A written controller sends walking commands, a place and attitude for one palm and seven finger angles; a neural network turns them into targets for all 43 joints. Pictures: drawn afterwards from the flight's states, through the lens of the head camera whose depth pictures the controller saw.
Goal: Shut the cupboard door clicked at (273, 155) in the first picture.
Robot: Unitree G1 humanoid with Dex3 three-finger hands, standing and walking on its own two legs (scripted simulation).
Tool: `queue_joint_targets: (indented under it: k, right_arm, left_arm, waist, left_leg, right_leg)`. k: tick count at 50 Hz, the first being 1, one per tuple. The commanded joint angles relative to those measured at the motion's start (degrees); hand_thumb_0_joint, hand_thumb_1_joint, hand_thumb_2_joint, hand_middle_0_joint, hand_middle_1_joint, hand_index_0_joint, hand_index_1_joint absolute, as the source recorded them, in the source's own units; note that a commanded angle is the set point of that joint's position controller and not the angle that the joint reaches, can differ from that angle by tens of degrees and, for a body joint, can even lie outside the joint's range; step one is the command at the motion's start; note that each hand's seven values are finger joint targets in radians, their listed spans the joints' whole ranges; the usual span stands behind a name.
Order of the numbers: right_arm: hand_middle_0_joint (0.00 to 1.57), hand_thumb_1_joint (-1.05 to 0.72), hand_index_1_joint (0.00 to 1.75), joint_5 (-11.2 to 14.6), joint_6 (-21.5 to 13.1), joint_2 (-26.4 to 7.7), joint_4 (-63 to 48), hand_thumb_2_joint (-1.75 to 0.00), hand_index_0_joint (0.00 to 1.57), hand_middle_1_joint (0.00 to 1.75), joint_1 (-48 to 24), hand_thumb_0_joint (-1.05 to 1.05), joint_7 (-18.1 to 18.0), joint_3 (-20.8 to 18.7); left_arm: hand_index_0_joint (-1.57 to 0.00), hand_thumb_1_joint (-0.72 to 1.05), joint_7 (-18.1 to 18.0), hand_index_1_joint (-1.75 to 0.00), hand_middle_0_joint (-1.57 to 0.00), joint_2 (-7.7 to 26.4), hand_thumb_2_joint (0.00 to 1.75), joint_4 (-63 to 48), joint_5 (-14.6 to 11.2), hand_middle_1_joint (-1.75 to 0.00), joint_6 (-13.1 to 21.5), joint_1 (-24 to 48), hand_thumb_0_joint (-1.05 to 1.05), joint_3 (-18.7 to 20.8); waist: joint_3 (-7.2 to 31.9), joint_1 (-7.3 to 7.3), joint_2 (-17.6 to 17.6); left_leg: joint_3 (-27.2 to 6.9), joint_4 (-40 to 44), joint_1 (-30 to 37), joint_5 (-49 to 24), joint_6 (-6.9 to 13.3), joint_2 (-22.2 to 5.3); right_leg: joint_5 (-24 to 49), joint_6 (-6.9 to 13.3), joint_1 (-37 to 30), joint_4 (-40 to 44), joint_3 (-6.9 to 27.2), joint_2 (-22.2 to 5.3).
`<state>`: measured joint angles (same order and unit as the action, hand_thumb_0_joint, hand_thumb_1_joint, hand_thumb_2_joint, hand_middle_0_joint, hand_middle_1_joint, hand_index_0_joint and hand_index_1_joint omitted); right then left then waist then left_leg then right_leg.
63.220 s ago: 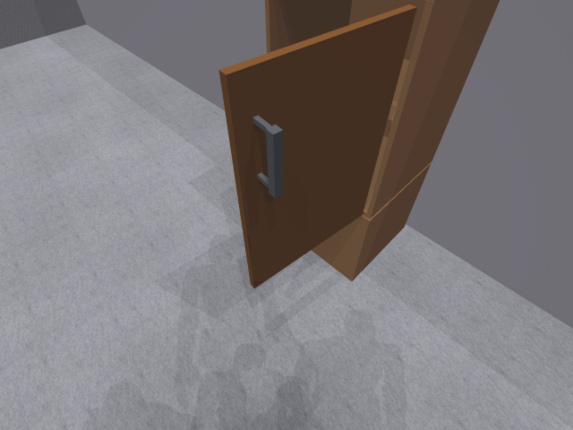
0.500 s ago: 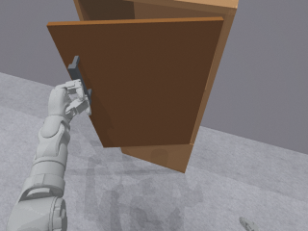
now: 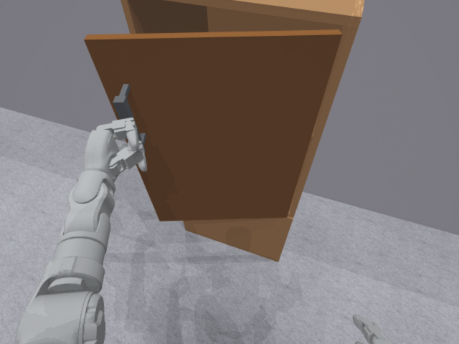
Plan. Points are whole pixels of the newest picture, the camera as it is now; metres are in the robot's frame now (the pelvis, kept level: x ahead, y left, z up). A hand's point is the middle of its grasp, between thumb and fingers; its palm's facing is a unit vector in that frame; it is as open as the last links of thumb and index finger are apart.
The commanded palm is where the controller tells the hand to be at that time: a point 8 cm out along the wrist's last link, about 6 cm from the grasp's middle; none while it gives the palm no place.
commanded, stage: push the door shut along its arc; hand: left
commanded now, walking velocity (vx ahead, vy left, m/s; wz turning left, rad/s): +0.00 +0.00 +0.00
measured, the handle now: (132, 122) +0.49 +0.21 +0.11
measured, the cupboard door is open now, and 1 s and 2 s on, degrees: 22 10 0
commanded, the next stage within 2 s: pull the fist back off the door in 1.72 s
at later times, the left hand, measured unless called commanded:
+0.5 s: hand (150, 129) +0.46 +0.16 +0.12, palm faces -0.10 -0.99 -0.01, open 3.1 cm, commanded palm +0.45 +0.21 +0.12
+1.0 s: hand (176, 107) +0.52 +0.12 +0.13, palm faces -0.23 -0.97 +0.01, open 3.1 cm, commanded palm +0.52 +0.18 +0.12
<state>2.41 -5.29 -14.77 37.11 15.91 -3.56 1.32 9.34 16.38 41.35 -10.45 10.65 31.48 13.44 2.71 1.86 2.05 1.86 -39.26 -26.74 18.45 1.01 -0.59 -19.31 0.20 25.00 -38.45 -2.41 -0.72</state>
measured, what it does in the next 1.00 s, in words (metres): stands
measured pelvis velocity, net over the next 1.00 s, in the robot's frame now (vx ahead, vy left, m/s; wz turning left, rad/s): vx -0.01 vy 0.00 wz -0.02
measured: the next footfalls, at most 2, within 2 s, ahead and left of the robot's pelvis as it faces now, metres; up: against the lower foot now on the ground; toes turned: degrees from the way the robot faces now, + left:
none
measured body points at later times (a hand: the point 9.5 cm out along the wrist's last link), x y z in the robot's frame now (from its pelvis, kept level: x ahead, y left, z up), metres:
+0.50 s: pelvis -0.01 +0.00 -0.01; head +0.06 +0.00 +0.43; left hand +0.46 +0.22 +0.13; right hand +0.02 -0.28 -0.13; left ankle +0.01 +0.11 -0.72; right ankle +0.00 -0.12 -0.72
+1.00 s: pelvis -0.01 +0.00 -0.02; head +0.10 +0.00 +0.41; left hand +0.53 +0.18 +0.13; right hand -0.03 -0.28 -0.13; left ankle +0.01 +0.11 -0.72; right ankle +0.00 -0.12 -0.72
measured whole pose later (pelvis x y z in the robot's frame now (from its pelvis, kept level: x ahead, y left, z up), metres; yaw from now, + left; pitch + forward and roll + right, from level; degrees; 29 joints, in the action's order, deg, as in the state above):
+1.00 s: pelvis -0.01 +0.00 -0.02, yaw -1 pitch +17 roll -2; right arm 0.8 -4.6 -17.5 39.7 22.9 -2.8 1.9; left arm 22.7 32.8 76.8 -6.1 13.7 67.0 18.1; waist 3.0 12.4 2.3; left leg 1.2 -48.4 -45.1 20.1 0.9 -2.1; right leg -20.0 0.5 42.6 -45.9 -2.8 0.6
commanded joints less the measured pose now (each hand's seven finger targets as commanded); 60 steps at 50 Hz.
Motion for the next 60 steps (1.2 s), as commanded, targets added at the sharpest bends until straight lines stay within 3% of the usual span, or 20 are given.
queue_joint_targets:
  k: [1, 3, 4, 7, 12, 16, 25, 27, 30, 33, 40, 42, 43, 45, 48, 51, 55, 56, 59, 60]
  right_arm:
    - [0.2, -0.9, 0.3, 0.2, -1.82, -8.01, -5.6, -0.9, 0.2, 0.3, 1.09, 0.0, -0.89, -2.72]
    - [0.2, -0.9, 0.3, 0.21, -1.63, -8.29, -5.08, -0.9, 0.2, 0.3, 1.67, 0.0, -0.98, -2.47]
    - [0.2, -0.9, 0.3, 0.08, -1.35, -8.7, -4.69, -0.9, 0.2, 0.3, 2.45, 0.0, -1.09, -2.54]
    - [0.2, -0.9, 0.3, 0.1, -1.23, -8.71, -5.21, -0.9, 0.2, 0.3, 2.82, 0.0, -0.77, -2.49]
    - [0.2, -0.9, 0.3, -0.03, -1.46, -9.12, -4.48, -0.9, 0.2, 0.3, 4.71, 0.0, -0.4, -2.92]
    - [0.2, -0.9, 0.3, -0.15, -1.32, -10.2, -3.2, -0.9, 0.2, 0.3, 6.65, 0.0, -0.58, -3.19]
    - [0.2, -0.9, 0.3, -0.58, -1.37, -11.03, -1.48, -0.9, 0.2, 0.3, 9.71, 0.0, -0.3, -3.63]
    - [0.2, -0.9, 0.3, -0.64, -1.21, -11.25, -1.23, -0.9, 0.2, 0.3, 10.26, 0.0, -0.13, -3.6]
    - [0.2, -0.9, 0.3, -0.61, -1.03, -11.83, -1.02, -0.9, 0.2, 0.3, 11.22, 0.0, -0.32, -3.6]
    - [0.2, -0.9, 0.3, -0.76, -1.2, -11.8, -0.89, -0.9, 0.2, 0.3, 11.93, 0.0, -0.16, -3.57]
    - [0.2, -0.9, 0.3, -1.18, -0.62, -12.37, -0.86, -0.9, 0.2, 0.3, 14.05, 0.0, 0.12, -3.41]
    - [0.2, -0.9, 0.3, -1.09, -0.53, -12.42, -0.71, -0.9, 0.2, 0.3, 14.5, 0.0, 0.17, -3.46]
    - [0.2, -0.9, 0.3, -1.12, -0.36, -12.74, -0.5, -0.9, 0.2, 0.3, 14.95, 0.0, 0.05, -3.44]
    - [0.2, -0.9, 0.3, -1.2, -0.37, -12.8, -0.41, -0.9, 0.2, 0.3, 15.37, 0.0, -0.03, -3.39]
    - [0.2, -0.9, 0.3, -1.35, -0.38, -13.06, -0.35, -0.9, 0.2, 0.3, 16.15, 0.0, -0.14, -3.15]
    - [0.2, -0.9, 0.3, -1.67, -0.18, -13.3, -0.57, -0.9, 0.2, 0.3, 17.09, 0.0, -0.2, -3.18]
    - [0.2, -0.9, 0.3, -1.95, 0.33, -13.25, -0.65, -0.9, 0.2, 0.3, 18.28, 0.0, -0.09, -3.32]
    - [0.2, -0.9, 0.3, -2.02, 0.45, -13.05, -0.39, -0.9, 0.2, 0.3, 18.19, 0.0, 0.03, -3.33]
    - [0.2, -0.9, 0.3, -2.19, 0.91, -13.4, -0.11, -0.9, 0.2, 0.3, 19.47, 0.0, -0.17, -3.37]
    - [0.2, -0.9, 0.3, -2.22, 0.95, -13.58, 0.06, -0.9, 0.2, 0.3, 19.6, 0.0, -0.2, -3.47]
  left_arm:
    - [-1.3, 0.9, 1.25, -1.5, -1.3, 12.56, 0.9, -9.31, -1.09, -1.5, 4.61, 29.77, 0.0, 2.51]
    - [-1.3, 0.9, 2.14, -1.5, -1.3, 13.59, 0.9, -3.93, -0.87, -1.5, 4.2, 31.16, 0.0, 2.98]
    - [-1.3, 0.9, 2.37, -1.5, -1.3, 16.43, 0.9, -1.76, -0.5, -1.5, 4.3, 31.9, 0.0, 4.9]
    - [-1.3, 0.9, 4.1, -1.5, -1.3, 16.5, 0.9, 0.0, -0.06, -1.5, 5.03, 34.16, 0.0, 4.14]
    - [-1.3, 0.9, 6.31, -1.5, -1.3, 13.94, 0.9, 2.45, -0.54, -1.5, 7.03, 41.25, 0.0, 0.79]
    - [-1.3, 0.9, 7.64, -1.5, -1.3, 17.6, 0.9, 6.23, -0.85, -1.5, 7.85, 45.75, 0.0, 2.91]
    - [-1.3, 0.9, 9.93, -1.5, -1.3, 19.31, 0.9, 8.89, 0.04, -1.5, 9.54, 52.6, 0.0, 2.11]
    - [-1.3, 0.9, 10.2, -1.5, -1.3, 20.05, 0.9, 12.23, -0.06, -1.5, 8.93, 51.36, 0.0, 3.07]
    - [-1.3, 0.9, 10.38, -1.5, -1.3, 23.16, 0.9, 14.96, 0.33, -1.5, 8.39, 54.07, 0.0, 4.75]
    - [-1.3, 0.9, 10.52, -1.5, -1.3, 23.24, 0.9, 15.01, 1.16, -1.5, 8.5, 57.54, 0.0, 3.85]
    - [-1.3, 0.9, 11.96, -1.5, -1.3, 27.47, 0.9, 19.07, 2.34, -1.5, 8.55, 59.78, 0.0, 5.91]
    - [-1.3, 0.9, 12.54, -1.5, -1.3, 26.3, 0.9, 20.53, 2.52, -1.5, 8.03, 61.25, 0.0, 4.62]
    - [-1.3, 0.9, 12.64, -1.5, -1.3, 28.07, 0.9, 20.98, 2.73, -1.5, 7.8, 62.36, 0.0, 5.51]
    - [-1.3, 0.9, 13.15, -1.5, -1.3, 27.84, 0.9, 21.52, 2.75, -1.5, 7.45, 64.53, 0.0, 4.96]
    - [-1.3, 0.9, 13.74, -1.5, -1.3, 30.29, 0.9, 23.04, 3.05, -1.5, 6.63, 66.78, 0.0, 5.99]
    - [-1.3, 0.9, 14.12, -1.5, -1.3, 34.19, 0.9, 23.63, 3.89, -1.5, 6.5, 66.65, 0.0, 8.63]
    - [-1.3, 0.9, 14.85, -1.5, -1.3, 33.86, 0.9, 23.87, 5.0, -1.5, 6.42, 66.74, 0.0, 7.78]
    - [-1.3, 0.9, 15.22, -1.5, -1.3, 31.59, 0.9, 24.21, 4.92, -1.5, 5.86, 67.79, 0.0, 5.69]
    - [-1.3, 0.9, 15.75, -1.5, -1.3, 32.4, 0.9, 25.72, 4.83, -1.5, 4.82, 69.25, 0.0, 6.33]
    - [-1.3, 0.9, 16.03, -1.5, -1.3, 32.94, 0.9, 24.8, 5.1, -1.5, 4.79, 71.25, 0.0, 6.13]
  waist:
    - [17.52, 1.97, -1.72]
    - [15.27, 2.36, -3.17]
    - [15.09, 2.25, -3.0]
    - [17.41, 2.12, -0.77]
    - [19.84, 4.39, 0.84]
    - [20.23, 5.57, -1.82]
    - [24.05, 7.28, 3.6]
    - [22.68, 7.09, 2.79]
    - [22.15, 8.27, -0.48]
    - [22.67, 9.1, 2.13]
    - [25.84, 9.83, 2.67]
    - [24.74, 10.91, 2.44]
    - [24.31, 11.28, 1.56]
    - [25.54, 11.98, 2.06]
    - [25.11, 12.4, 2.59]
    - [28.7, 11.9, 3.15]
    - [30.78, 12.17, 5.18]
    - [29.81, 12.97, 5.54]
    - [28.44, 13.87, 3.34]
    - [29.62, 14.05, 4.82]
  left_leg:
    - [-2.39, 4.16, 10.69, -11.3, 0.38, 0.64]
    - [-2.5, 4.27, 8.39, -9.42, 0.39, 0.68]
    - [-2.5, 4.05, 7.76, -9.15, 0.47, 0.7]
    - [-2.48, 3.4, 7.95, -10.85, 0.25, 0.79]
    - [-3.27, 1.8, 10.13, -11.7, 0.14, 0.52]
    - [-3.58, 1.16, 7.62, -9.85, 0.43, 0.44]
    - [-4.47, -0.64, 8.65, -10.98, 0.28, 0.23]
    - [-4.44, -0.67, 7.16, -9.62, 0.21, 0.17]
    - [-4.18, -0.98, 3.52, -7.68, 0.75, 0.26]
    - [-4.22, -1.67, 3.58, -7.64, 0.71, 0.22]
    - [-4.28, -3.84, 2.09, -10.15, 0.77, 0.08]
    - [-4.36, -4.24, 1.68, -9.25, 0.85, 0.02]
    - [-4.41, -4.43, 0.73, -8.55, 0.91, -0.19]
    - [-4.56, -4.8, 1.16, -9.3, 1.02, -0.08]
    - [-4.38, -5.48, -1.23, -8.43, 1.14, -0.07]
    - [-4.25, -6.65, -1.37, -11.37, 1.19, 0.02]
    - [-4.54, -7.79, 0.98, -15.27, 0.98, -0.17]
    - [-4.38, -7.94, 1.03, -15.08, 1.04, -0.15]
    - [-4.43, -8.34, -0.35, -15.2, 1.37, -0.1]
    - [-4.71, -8.41, 0.69, -15.57, 1.1, -0.33]
  right_leg:
    - [15.83, 0.78, -3.19, 4.3, 0.9, 1.78]
    - [14.2, 0.74, -2.02, 4.49, 0.91, 1.62]
    - [13.65, 0.77, -2.24, 4.48, 1.03, 1.51]
    - [15.52, 1.04, -2.08, 3.29, 1.14, 1.35]
    - [15.24, 1.06, 1.59, 2.38, 0.82, 1.87]
    - [13.92, 0.81, 2.27, 2.12, 1.18, 1.96]
    - [13.17, 0.87, 6.18, 0.8, 1.15, 2.23]
    - [11.88, 0.94, 6.69, 0.98, 1.05, 2.38]
    - [11.05, 0.55, 6.16, 1.07, 1.51, 2.39]
    - [10.82, 0.47, 7.75, 0.76, 1.82, 2.33]
    - [13.18, 0.43, 8.03, -0.68, 2.12, 2.54]
    - [12.06, 0.34, 9.86, -0.46, 2.03, 2.66]
    - [11.41, 0.27, 10.2, -0.51, 2.05, 2.63]
    - [11.93, 0.23, 10.59, -0.78, 2.02, 2.79]
    - [11.4, 0.2, 10.6, -1.02, 2.28, 2.7]
    - [14.46, 0.26, 9.17, -2.06, 2.39, 2.8]
    - [16.9, 0.33, 11.1, -2.98, 1.87, 3.08]
    - [16.88, 0.21, 12.09, -2.78, 1.8, 3.18]
    - [16.87, 0.27, 12.49, -2.8, 1.43, 3.48]
    - [16.85, 0.19, 13.36, -3.04, 1.35, 3.43]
